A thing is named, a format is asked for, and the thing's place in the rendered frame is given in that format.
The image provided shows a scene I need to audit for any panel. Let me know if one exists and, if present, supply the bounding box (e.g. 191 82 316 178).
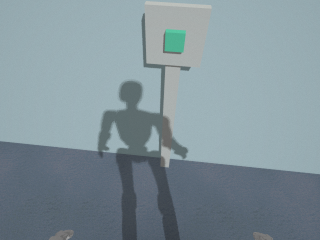
144 1 212 168

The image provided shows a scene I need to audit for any left robot hand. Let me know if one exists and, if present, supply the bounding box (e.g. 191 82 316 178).
49 230 74 240

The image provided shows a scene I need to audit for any button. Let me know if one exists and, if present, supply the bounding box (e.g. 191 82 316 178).
164 29 186 53

